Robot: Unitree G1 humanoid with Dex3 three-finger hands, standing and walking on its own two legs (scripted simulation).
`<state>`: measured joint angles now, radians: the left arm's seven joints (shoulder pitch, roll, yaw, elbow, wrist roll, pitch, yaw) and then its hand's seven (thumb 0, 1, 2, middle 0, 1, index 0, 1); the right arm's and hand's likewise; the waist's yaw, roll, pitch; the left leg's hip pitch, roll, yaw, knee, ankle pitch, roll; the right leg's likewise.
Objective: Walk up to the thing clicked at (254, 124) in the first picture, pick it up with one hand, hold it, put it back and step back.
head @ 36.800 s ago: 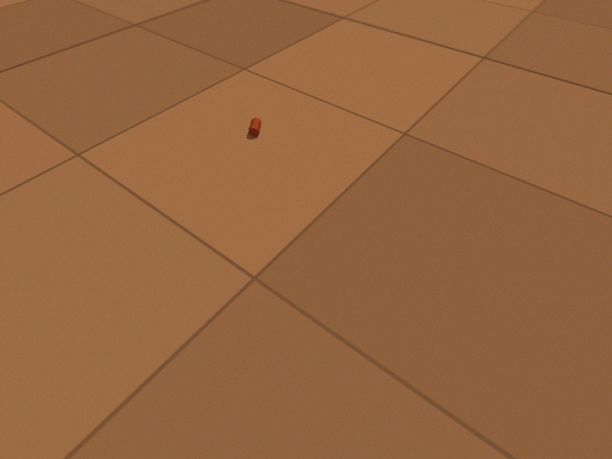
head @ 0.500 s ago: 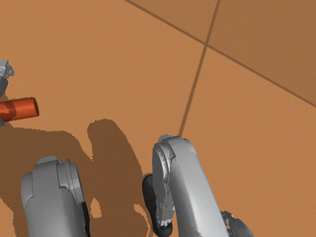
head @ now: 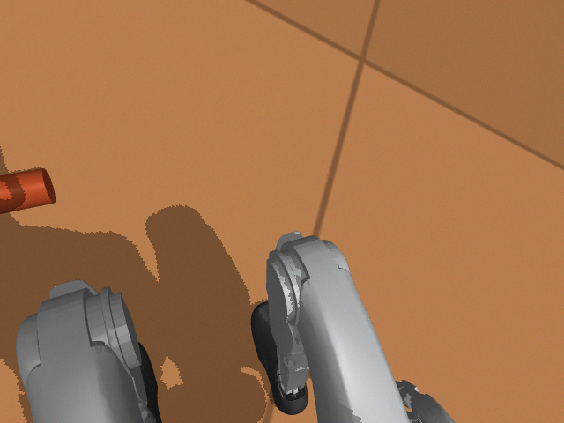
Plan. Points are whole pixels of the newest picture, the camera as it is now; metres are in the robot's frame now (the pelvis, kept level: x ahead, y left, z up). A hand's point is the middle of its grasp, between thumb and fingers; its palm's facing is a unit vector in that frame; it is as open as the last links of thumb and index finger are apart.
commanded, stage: close in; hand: left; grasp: from above
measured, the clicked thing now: (10, 193) +0.48 +0.30 -0.29
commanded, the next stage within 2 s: rest palm in 0.10 s
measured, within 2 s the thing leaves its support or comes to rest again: neither
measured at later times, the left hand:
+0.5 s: hand out of the picture +0.46 +0.30 -0.22, palm faces -0.46 -0.10 -0.88, open 13.8 cm
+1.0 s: hand (3, 195) +0.47 +0.30 -0.25, palm faces -0.45 -0.13 -0.88, open 14.3 cm
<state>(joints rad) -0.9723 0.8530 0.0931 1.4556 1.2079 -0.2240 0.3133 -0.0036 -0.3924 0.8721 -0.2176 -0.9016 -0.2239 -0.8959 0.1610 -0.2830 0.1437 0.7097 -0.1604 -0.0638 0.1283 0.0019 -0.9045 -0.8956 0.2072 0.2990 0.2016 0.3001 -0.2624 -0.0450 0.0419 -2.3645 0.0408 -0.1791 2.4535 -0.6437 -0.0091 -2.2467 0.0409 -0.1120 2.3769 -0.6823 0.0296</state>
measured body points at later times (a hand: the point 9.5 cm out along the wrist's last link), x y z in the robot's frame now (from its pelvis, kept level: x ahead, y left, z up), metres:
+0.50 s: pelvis +0.00 +0.00 -0.01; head +0.26 +0.10 +0.35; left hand +0.48 +0.30 -0.17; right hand +0.05 -0.26 -0.09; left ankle +0.08 +0.13 -0.28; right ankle +0.10 -0.12 -0.28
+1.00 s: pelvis +0.01 +0.01 -0.02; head +0.28 +0.11 +0.32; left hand +0.49 +0.30 -0.20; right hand +0.05 -0.25 -0.08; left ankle +0.08 +0.13 -0.28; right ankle +0.10 -0.12 -0.28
